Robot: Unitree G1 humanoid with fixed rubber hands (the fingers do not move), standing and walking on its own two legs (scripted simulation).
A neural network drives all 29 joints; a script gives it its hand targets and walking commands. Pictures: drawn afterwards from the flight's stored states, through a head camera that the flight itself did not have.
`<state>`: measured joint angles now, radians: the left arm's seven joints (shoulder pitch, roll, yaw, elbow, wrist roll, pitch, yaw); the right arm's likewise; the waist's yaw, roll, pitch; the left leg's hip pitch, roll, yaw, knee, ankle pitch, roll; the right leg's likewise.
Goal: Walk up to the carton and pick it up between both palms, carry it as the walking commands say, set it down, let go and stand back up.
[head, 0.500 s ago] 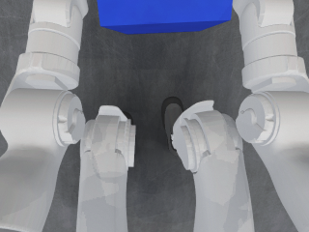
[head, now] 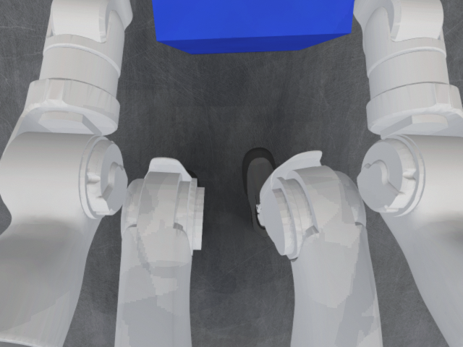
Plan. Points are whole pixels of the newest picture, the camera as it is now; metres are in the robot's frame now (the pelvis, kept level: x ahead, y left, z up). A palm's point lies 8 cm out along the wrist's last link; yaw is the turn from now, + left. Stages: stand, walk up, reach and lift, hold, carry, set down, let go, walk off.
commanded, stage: set down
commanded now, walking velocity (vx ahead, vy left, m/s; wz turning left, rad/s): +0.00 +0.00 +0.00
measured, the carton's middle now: out of the picture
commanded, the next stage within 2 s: none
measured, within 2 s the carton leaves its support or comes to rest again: rests again in 0.28 s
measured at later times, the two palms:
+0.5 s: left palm out of the picture +0.57 +0.14 -0.18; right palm out of the picture +0.54 -0.20 -0.18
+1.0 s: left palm out of the picture +0.60 +0.15 -0.15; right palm out of the picture +0.56 -0.21 -0.15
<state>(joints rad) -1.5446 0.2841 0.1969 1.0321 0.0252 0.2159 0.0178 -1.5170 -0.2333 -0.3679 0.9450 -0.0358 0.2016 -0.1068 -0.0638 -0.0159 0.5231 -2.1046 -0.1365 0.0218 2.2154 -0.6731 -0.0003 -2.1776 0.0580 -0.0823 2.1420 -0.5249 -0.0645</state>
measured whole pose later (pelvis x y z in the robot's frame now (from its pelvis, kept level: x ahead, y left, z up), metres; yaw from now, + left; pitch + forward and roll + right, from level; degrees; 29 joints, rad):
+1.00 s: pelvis +0.00 +0.01 +0.00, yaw +0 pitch +33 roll -1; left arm -1.59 0.44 0.05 0.94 -0.12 0.23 0.12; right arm -1.52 -0.32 -0.35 0.90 0.06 0.20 -0.13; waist -0.06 -0.02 0.52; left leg -2.12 -0.14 0.02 2.22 -0.68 0.01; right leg -2.18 0.06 -0.08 2.14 -0.53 -0.05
